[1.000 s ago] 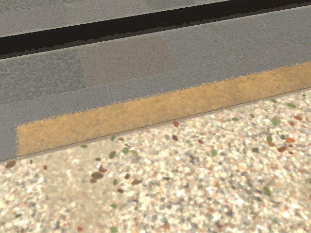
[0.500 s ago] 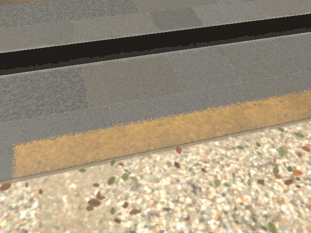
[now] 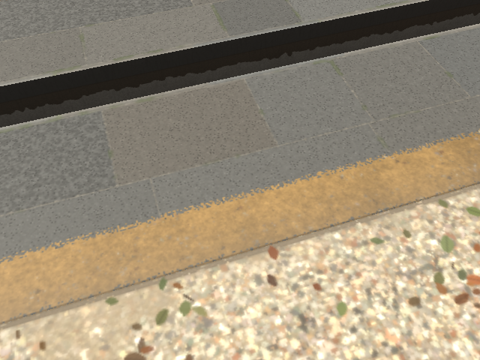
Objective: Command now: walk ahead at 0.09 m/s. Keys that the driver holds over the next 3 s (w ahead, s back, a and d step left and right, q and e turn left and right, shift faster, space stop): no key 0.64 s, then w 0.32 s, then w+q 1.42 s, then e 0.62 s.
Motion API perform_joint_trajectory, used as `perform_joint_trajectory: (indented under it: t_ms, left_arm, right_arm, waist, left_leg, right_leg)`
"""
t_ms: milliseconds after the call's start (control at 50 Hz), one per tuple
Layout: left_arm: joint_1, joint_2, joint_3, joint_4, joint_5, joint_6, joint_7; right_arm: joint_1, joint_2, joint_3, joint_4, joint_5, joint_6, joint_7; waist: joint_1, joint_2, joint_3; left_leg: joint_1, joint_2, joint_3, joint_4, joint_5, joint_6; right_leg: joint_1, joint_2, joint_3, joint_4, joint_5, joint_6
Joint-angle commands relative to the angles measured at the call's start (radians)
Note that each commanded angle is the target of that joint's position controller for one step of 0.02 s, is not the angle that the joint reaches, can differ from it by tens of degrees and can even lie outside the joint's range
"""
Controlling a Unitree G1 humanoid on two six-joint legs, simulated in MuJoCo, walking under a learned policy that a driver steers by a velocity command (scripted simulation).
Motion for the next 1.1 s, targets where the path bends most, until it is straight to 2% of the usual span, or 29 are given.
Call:
perform_joint_trajectory:
  t_ms: [20, 40, 60, 80, 140, 200, 240, 260, 280, 300, 340, 400, 460, 620, 640, 680, 720, 740, 780, 840, 880, 900, 920, 940, 960, 980, 1000, 1060, 1100]
  left_arm:
    - [0.240, 0.134, 0.023, 0.028, -0.016, 0.018, -0.003]
    - [0.126, 0.116, 0.015, 0.003, -0.022, 0.020, 0.000]
    - [0.059, 0.096, 0.004, -0.006, -0.015, 0.021, 0.001]
    - [0.018, 0.101, 0.004, -0.009, -0.004, 0.023, 0.004]
    - [0.034, 0.112, 0.010, 0.007, 0.019, 0.034, 0.015]
    - [0.038, 0.124, 0.012, 0.013, -0.006, 0.044, 0.030]
    - [0.060, 0.110, 0.008, 0.029, -0.022, 0.055, 0.037]
    - [0.085, 0.100, 0.005, 0.043, -0.022, 0.058, 0.037]
    - [0.118, 0.110, 0.011, 0.049, -0.023, 0.063, 0.040]
    - [0.130, 0.099, 0.011, 0.051, -0.020, 0.065, 0.046]
    - [0.157, 0.086, 0.010, 0.067, -0.010, 0.063, 0.051]
    - [0.189, 0.086, 0.011, 0.096, -0.001, 0.063, 0.050]
    - [0.176, 0.081, 0.010, 0.108, -0.012, 0.062, 0.046]
    - [0.200, 0.084, 0.008, 0.144, -0.020, 0.064, 0.043]
    - [0.202, 0.085, 0.008, 0.148, -0.021, 0.066, 0.044]
    - [0.226, 0.082, 0.010, 0.168, -0.029, 0.071, 0.045]
    - [0.190, 0.089, 0.015, 0.154, -0.034, 0.063, 0.043]
    - [0.146, 0.075, 0.012, 0.133, -0.038, 0.047, 0.038]
    - [0.089, 0.057, 0.007, 0.102, -0.044, 0.011, 0.022]
    - [0.104, 0.070, 0.014, 0.096, -0.054, -0.018, 0.001]
    - [0.263, 0.084, 0.035, 0.164, -0.055, -0.017, -0.002]
    - [0.390, 0.122, 0.056, 0.205, -0.048, -0.011, 0.001]
    - [0.531, 0.219, 0.084, 0.226, -0.046, -0.010, 0.007]
    - [0.608, 0.234, 0.074, 0.237, -0.034, -0.019, -0.005]
    - [0.506, 0.165, 0.047, 0.216, -0.025, -0.031, -0.002]
    - [0.418, 0.119, 0.033, 0.184, -0.026, -0.037, -0.004]
    - [0.357, 0.109, 0.025, 0.164, -0.024, -0.039, -0.009]
    - [0.365, 0.069, 0.006, 0.171, -0.009, -0.029, -0.007]
    - [0.405, 0.095, 0.008, 0.184, 0.000, -0.026, 0.007]
  right_arm:
    - [0.148, -0.084, -0.016, -0.005, 0.022, 0.005, 0.010]
    - [0.050, -0.091, -0.022, -0.032, 0.026, 0.021, 0.000]
    - [0.009, -0.084, -0.029, -0.039, 0.019, 0.040, -0.013]
    - [0.013, -0.074, -0.033, -0.042, 0.009, 0.057, -0.025]
    - [0.035, -0.036, -0.029, -0.030, -0.001, 0.072, -0.045]
    - [0.033, -0.041, -0.032, -0.020, -0.006, 0.081, -0.041]
    - [0.025, -0.045, -0.034, -0.016, -0.025, 0.086, -0.031]
    - [0.011, -0.055, -0.032, -0.026, -0.034, 0.087, -0.030]
    - [-0.014, -0.108, -0.041, -0.034, -0.027, 0.084, -0.034]
    - [-0.040, -0.115, -0.043, -0.026, -0.014, 0.075, -0.035]
    - [-0.096, -0.082, -0.037, -0.029, -0.013, 0.049, -0.034]
    - [-0.102, -0.069, -0.038, -0.030, -0.003, 0.025, -0.030]
    - [-0.054, -0.061, -0.036, -0.018, -0.001, 0.023, -0.030]
    - [-0.020, -0.053, -0.032, -0.011, 0.002, 0.030, -0.023]
    - [-0.020, -0.051, -0.031, -0.011, 0.002, 0.032, -0.023]
    - [0.010, -0.063, -0.038, 0.003, 0.011, 0.038, -0.024]
    - [0.025, -0.099, -0.052, -0.008, 0.023, 0.035, -0.025]
    - [0.059, -0.120, -0.059, -0.006, 0.030, 0.024, -0.025]
    - [0.065, -0.149, -0.072, -0.007, 0.032, -0.003, -0.024]
    - [0.028, -0.126, -0.069, -0.024, 0.031, -0.022, -0.012]
    - [-0.052, -0.132, -0.069, -0.051, 0.037, -0.013, -0.004]
    - [-0.090, -0.133, -0.068, -0.069, 0.032, -0.016, -0.003]
    - [-0.118, -0.077, -0.053, -0.105, 0.027, -0.023, -0.004]
    - [-0.116, -0.023, -0.041, -0.129, 0.027, -0.040, -0.006]
    - [-0.133, -0.065, -0.053, -0.132, 0.048, -0.052, 0.000]
    - [-0.132, -0.079, -0.055, -0.127, 0.059, -0.056, 0.007]
    - [-0.128, -0.077, -0.060, -0.116, 0.056, -0.056, 0.005]
    - [-0.116, -0.067, -0.076, -0.102, 0.047, -0.029, 0.010]
    - [-0.152, -0.042, -0.073, -0.117, 0.043, -0.012, 0.016]
  waist:
    - [0.083, -0.128, -0.362]
    - [0.062, -0.068, -0.225]
    - [0.040, -0.037, -0.144]
    - [0.011, -0.064, -0.110]
    - [-0.002, -0.114, -0.110]
    - [-0.012, -0.112, -0.139]
    - [-0.019, -0.098, -0.097]
    - [-0.011, -0.068, -0.046]
    - [0.027, 0.002, 0.011]
    - [0.051, 0.095, 0.038]
    - [0.078, 0.158, 0.025]
    - [0.079, 0.095, 0.006]
    - [0.055, 0.033, -0.002]
    - [0.047, -0.002, -0.062]
    - [0.048, -0.001, -0.061]
    - [0.045, 0.027, -0.062]
    - [0.029, 0.079, 0.038]
    - [0.009, 0.119, 0.082]
    - [0.004, 0.166, 0.149]
    - [0.042, 0.141, 0.112]
    - [0.126, 0.118, 0.050]
    - [0.183, 0.073, 0.004]
    - [0.224, -0.182, -0.041]
    - [0.224, -0.320, -0.113]
    - [0.165, -0.176, -0.045]
    - [0.131, -0.104, -0.004]
    - [0.102, -0.048, 0.011]
    - [0.074, -0.076, 0.012]
    - [0.076, -0.059, 0.023]
  left_leg:
    - [-0.355, 0.025, -0.106, 0.527, -0.172, -0.036]
    - [-0.387, 0.059, -0.074, 0.512, -0.111, -0.043]
    - [-0.355, 0.085, -0.066, 0.450, -0.066, -0.052]
    - [-0.281, 0.106, -0.066, 0.361, -0.022, -0.055]
    - [-0.159, 0.082, -0.019, 0.152, 0.024, -0.052]
    - [-0.059, 0.071, 0.006, -0.043, 0.201, -0.031]
    - [0.003, 0.059, 0.024, -0.137, 0.262, -0.001]
    - [-0.025, 0.091, -0.014, -0.223, 0.242, 0.024]
    - [-0.151, 0.123, -0.056, -0.293, 0.079, 0.051]
    - [-0.300, 0.118, -0.077, -0.352, -0.078, 0.062]
    - [-0.371, 0.123, -0.093, -0.427, -0.089, 0.035]
    - [-0.312, 0.114, -0.080, -0.398, 0.022, 0.017]
    - [-0.238, 0.096, -0.056, -0.356, 0.134, 0.023]
    - [-0.154, 0.081, -0.026, -0.297, 0.371, 0.024]
    - [-0.150, 0.080, -0.024, -0.295, 0.385, 0.024]
    - [-0.150, 0.074, -0.029, -0.314, 0.136, 0.054]
    - [-0.160, 0.147, -0.145, -0.385, -0.163, 0.126]
    - [-0.120, 0.228, -0.260, -0.451, -0.235, 0.171]
    - [-0.050, 0.369, -0.431, -0.499, -0.145, 0.241]
    - [0.014, 0.355, -0.341, -0.435, 0.142, 0.206]
    - [-0.180, 0.241, -0.182, -0.355, 0.234, 0.135]
    - [-0.283, 0.177, -0.097, -0.207, 0.382, 0.095]
    - [-0.472, 0.047, 0.056, 0.166, 0.353, 0.016]
    - [-0.637, -0.032, -0.017, 0.440, -0.031, 0.004]
    - [-0.730, 0.042, -0.103, 0.588, -0.008, 0.035]
    - [-0.742, 0.087, -0.112, 0.606, 0.099, 0.066]
    - [-0.721, 0.124, -0.105, 0.564, 0.201, 0.081]
    - [-0.626, 0.154, -0.080, 0.448, 0.324, 0.081]
    - [-0.664, 0.142, -0.084, 0.409, 0.372, 0.064]
  right_leg:
    - [0.587, -0.385, 0.461, -0.121, 0.460, -0.287]
    - [0.425, -0.336, 0.390, -0.182, 0.227, -0.228]
    - [0.266, -0.297, 0.325, -0.237, 0.085, -0.189]
    - [0.146, -0.258, 0.273, -0.270, -0.034, -0.155]
    - [0.048, -0.197, 0.195, -0.296, -0.116, -0.146]
    - [0.030, -0.196, 0.203, -0.304, -0.351, -0.125]
    - [-0.035, -0.166, 0.186, -0.308, -0.532, -0.059]
    - [-0.045, -0.141, 0.171, -0.289, -0.569, -0.013]
    - [0.005, -0.091, 0.115, -0.250, -0.519, 0.022]
    - [0.131, -0.049, 0.061, -0.193, -0.402, 0.041]
    - [0.273, -0.038, 0.042, -0.103, -0.234, 0.038]
    - [0.280, -0.045, 0.043, -0.093, -0.169, 0.021]
    - [0.246, -0.053, 0.051, -0.098, -0.150, 0.013]
    - [0.297, -0.059, 0.051, -0.045, 0.065, 0.009]
    - [0.300, -0.060, 0.051, -0.041, 0.076, 0.009]
    - [0.281, -0.016, 0.005, 0.002, -0.200, 0.003]
    - [0.119, 0.009, -0.015, 0.071, -0.453, -0.002]
    - [0.018, 0.013, -0.030, 0.143, -0.426, -0.003]
    - [-0.125, -0.032, -0.004, 0.249, -0.342, -0.024]
    - [-0.102, -0.063, 0.005, 0.186, -0.381, -0.043]
    - [0.281, 0.012, -0.064, 0.026, -0.202, -0.036]
    - [0.457, -0.009, -0.002, 0.006, -0.174, -0.047]
    - [0.618, -0.221, 0.360, -0.174, -0.277, -0.142]
    - [0.717, -0.402, 0.758, -0.333, -0.296, -0.256]
    - [0.664, -0.418, 0.715, -0.310, -0.327, -0.239]
    - [0.601, -0.380, 0.563, -0.305, -0.290, -0.190]
    - [0.544, -0.339, 0.439, -0.321, -0.233, -0.149]
    - [0.467, -0.242, 0.172, -0.336, 0.047, -0.072]
    - [0.463, -0.239, 0.107, -0.350, 0.146, -0.077]
Next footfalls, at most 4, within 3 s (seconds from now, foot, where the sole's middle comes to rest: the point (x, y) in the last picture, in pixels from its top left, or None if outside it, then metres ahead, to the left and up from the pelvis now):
0.26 left None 0.09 0.14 -0.76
1.42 left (198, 325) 0.55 0.13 -0.76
1.90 right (227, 222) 0.88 0.03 -0.76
2.42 left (109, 217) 0.93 0.42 -0.76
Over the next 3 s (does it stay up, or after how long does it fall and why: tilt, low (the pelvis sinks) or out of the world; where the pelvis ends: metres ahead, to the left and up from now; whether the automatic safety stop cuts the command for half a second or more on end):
stays up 1.00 0.33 0.01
